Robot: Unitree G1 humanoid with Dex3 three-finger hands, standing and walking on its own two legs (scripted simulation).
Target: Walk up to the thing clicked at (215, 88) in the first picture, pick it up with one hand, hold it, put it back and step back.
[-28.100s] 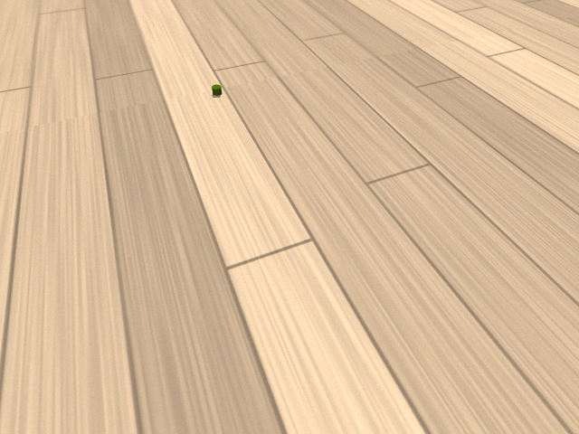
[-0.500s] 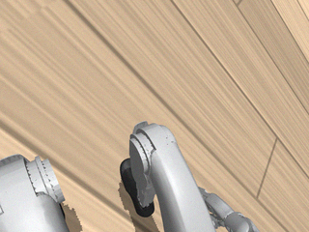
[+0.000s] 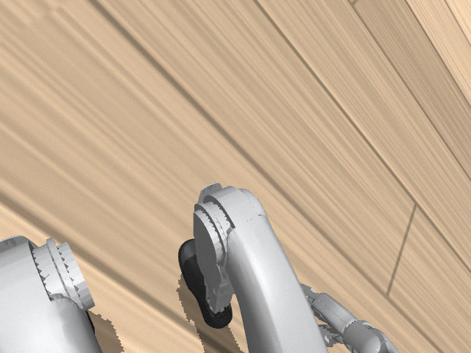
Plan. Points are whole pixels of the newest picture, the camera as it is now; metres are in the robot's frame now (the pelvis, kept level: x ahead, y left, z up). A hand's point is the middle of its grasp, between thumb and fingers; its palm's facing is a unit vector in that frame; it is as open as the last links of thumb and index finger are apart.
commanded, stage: open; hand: left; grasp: from above
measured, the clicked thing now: out of the picture +0.42 +0.39 -0.27
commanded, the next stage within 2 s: withdraw in 0.70 s
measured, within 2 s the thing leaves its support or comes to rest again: neither
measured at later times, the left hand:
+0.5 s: hand out of the picture +0.41 +0.37 -0.24, palm faces -0.42 -0.19 -0.89, open 12.4 cm
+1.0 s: hand out of the picture +0.43 +0.37 -0.22, palm faces -0.33 -0.17 -0.93, open 13.9 cm
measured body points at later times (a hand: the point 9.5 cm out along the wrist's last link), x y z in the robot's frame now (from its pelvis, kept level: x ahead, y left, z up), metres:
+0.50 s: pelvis +0.00 +0.00 +0.00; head +0.26 +0.15 +0.34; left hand +0.43 +0.38 -0.19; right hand +0.10 -0.25 -0.06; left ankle +0.07 +0.14 -0.26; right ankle +0.11 -0.12 -0.26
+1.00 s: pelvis +0.00 +0.00 +0.00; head +0.25 +0.15 +0.34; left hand +0.44 +0.38 -0.17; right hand +0.09 -0.25 -0.06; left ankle +0.07 +0.14 -0.26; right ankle +0.11 -0.12 -0.26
